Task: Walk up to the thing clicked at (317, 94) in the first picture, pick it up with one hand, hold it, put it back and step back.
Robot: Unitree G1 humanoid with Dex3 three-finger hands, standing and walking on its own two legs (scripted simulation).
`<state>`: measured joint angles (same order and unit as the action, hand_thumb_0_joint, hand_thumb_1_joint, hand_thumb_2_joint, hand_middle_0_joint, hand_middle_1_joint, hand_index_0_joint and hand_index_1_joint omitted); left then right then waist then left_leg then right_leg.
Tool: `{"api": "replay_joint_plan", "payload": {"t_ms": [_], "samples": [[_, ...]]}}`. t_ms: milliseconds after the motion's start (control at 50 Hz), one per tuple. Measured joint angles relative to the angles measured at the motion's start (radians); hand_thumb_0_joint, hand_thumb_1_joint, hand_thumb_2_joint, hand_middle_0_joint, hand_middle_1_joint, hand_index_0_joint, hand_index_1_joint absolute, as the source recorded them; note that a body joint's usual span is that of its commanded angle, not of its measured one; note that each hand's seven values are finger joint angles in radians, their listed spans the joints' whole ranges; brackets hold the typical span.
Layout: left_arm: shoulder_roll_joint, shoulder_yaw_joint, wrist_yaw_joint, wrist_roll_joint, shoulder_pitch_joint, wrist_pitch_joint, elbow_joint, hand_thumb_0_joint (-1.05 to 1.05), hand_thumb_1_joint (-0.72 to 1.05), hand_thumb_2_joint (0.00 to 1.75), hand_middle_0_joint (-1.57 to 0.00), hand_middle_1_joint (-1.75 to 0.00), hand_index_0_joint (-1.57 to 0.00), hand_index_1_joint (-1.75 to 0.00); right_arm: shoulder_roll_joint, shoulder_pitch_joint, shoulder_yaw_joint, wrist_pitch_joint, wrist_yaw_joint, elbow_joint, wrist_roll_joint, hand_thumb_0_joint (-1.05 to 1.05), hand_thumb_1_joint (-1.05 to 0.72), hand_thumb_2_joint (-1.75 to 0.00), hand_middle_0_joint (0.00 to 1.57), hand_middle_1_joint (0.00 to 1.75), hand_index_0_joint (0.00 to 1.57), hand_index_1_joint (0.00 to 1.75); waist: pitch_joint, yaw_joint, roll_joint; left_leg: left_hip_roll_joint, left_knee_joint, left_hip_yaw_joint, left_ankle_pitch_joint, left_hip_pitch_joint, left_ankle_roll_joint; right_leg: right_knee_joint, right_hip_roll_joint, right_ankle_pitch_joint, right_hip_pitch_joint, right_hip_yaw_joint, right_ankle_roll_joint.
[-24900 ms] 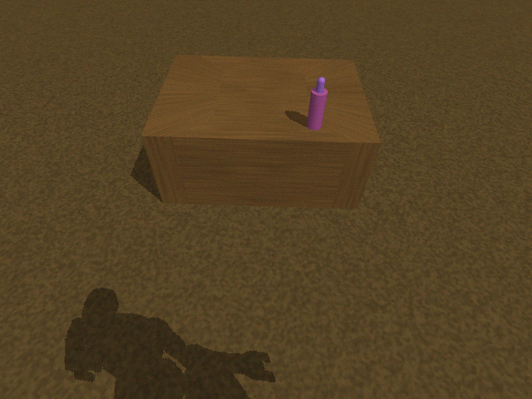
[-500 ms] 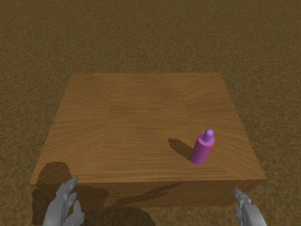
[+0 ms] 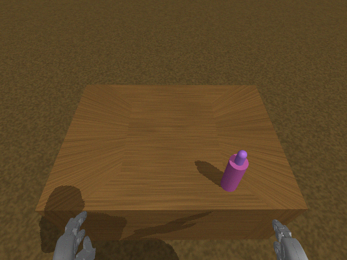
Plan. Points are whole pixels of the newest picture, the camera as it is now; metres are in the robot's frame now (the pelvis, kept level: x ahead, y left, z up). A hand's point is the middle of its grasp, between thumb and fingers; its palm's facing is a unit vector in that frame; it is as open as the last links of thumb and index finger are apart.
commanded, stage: home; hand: right
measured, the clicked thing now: (235, 169) +0.46 -0.20 -0.18
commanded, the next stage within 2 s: stand in 0.08 s
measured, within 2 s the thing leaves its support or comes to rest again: neither
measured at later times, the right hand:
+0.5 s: hand out of the picture +0.07 -0.25 -0.11, palm faces +0.00 +0.94 -0.35, open 12.5 cm
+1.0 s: hand out of the picture +0.03 -0.24 -0.10, palm faces +0.00 +0.94 -0.35, open 7.4 cm
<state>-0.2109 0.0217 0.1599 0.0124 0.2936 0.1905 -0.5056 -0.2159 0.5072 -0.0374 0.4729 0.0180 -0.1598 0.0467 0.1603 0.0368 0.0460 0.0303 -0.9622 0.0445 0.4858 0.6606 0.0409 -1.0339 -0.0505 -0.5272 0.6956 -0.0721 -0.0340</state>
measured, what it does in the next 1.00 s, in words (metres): rises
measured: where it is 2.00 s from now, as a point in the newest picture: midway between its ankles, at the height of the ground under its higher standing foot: outside the picture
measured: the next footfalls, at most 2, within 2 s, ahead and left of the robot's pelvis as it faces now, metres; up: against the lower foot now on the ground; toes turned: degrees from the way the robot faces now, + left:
none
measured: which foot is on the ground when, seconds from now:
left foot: down 0.00-1.00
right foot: down 0.00-1.00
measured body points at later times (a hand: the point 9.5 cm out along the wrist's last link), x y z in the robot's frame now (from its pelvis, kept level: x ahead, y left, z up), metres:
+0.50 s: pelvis -0.01 +0.00 +0.04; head +0.01 -0.01 +0.49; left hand +0.08 +0.29 -0.08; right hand +0.07 -0.30 -0.08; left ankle +0.00 +0.15 -0.68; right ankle -0.01 -0.13 -0.68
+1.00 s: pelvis -0.02 +0.01 +0.06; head -0.02 +0.01 +0.51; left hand +0.05 +0.29 -0.08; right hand +0.03 -0.28 -0.07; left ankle +0.00 +0.15 -0.68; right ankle -0.01 -0.13 -0.68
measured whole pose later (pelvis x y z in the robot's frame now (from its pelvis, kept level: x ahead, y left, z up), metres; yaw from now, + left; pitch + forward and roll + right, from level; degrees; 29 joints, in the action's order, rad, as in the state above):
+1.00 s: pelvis -0.02 +0.01 +0.06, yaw -1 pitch -4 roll +0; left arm -0.31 -0.02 0.00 -0.02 0.14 0.00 -1.14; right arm -0.31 0.19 -0.01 -0.01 0.02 1.09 -0.03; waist -0.06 0.00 0.01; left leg 0.06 -0.43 0.04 0.22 0.14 0.04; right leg -0.42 -0.02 -0.22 0.14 -0.04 -0.03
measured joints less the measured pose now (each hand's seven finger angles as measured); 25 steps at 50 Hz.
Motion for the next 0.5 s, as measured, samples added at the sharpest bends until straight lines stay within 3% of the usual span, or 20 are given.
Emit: {"api": "replay_joint_plan", "payload": {"t_ms": [140, 200, 260, 360, 500], "samples": [[0.002, 0.001, 0.002, -0.004, -0.011, 0.016, -0.010, 0.01, 0.90, 0.90, -0.20, -0.30, -0.21, -0.30, -0.002, -0.002, 0.002, 0.003, -0.003, 0.005, -0.003, -0.01, 0.55, -0.05, 0.05, 0.05, 0.05, 0.05, 0.001, -0.001, -0.002, 0.001, 0.007, 0.001, -0.004, -0.009, 0.001, 0.005, 0.001, 0.003, -0.007, -0.001, 0.001], [-0.020, -0.005, -0.051, -0.076, -0.078, -0.041, -0.112, 0.01, 0.90, 0.90, -0.20, -0.30, -0.21, -0.30, -0.038, -0.121, 0.033, -0.207, 0.005, 0.250, -0.065, -0.01, 0.55, -0.05, 0.06, 0.05, 0.05, 0.05, -0.090, -0.028, -0.026, 0.010, 0.029, -0.009, -0.014, -0.091, -0.004, 0.044, 0.011, 0.022, -0.099, 0.011, 0.007], [-0.048, -0.008, -0.108, -0.087, -0.121, -0.110, -0.203, 0.01, 0.90, 0.90, -0.20, -0.30, -0.21, -0.30, -0.077, -0.214, 0.031, -0.336, 0.005, 0.488, -0.100, -0.01, 0.53, -0.07, 0.08, 0.07, 0.08, 0.08, -0.139, -0.043, -0.053, 0.025, 0.061, -0.020, -0.031, -0.147, -0.003, 0.100, 0.025, 0.052, -0.167, 0.025, 0.011], [-0.087, -0.042, -0.150, -0.076, -0.118, -0.148, -0.291, 0.01, 0.90, 0.90, -0.21, -0.30, -0.21, -0.30, -0.107, -0.258, 0.000, -0.402, 0.005, 0.729, -0.097, -0.01, 0.35, -0.24, 0.14, 0.18, 0.14, 0.18, -0.173, -0.047, -0.064, 0.035, 0.128, -0.024, -0.063, -0.216, 0.004, 0.177, 0.034, 0.088, -0.241, 0.033, 0.016], [-0.109, -0.064, -0.154, -0.063, -0.089, -0.174, -0.403, 0.01, 0.90, 0.90, -0.20, -0.30, -0.21, -0.30, -0.112, -0.239, -0.006, -0.452, 0.005, 0.943, -0.097, -0.01, -0.09, -0.63, 0.18, 0.26, 0.18, 0.27, -0.194, -0.044, -0.059, 0.037, 0.239, -0.019, -0.110, -0.315, 0.006, 0.288, 0.037, 0.136, -0.339, 0.033, 0.018]]}}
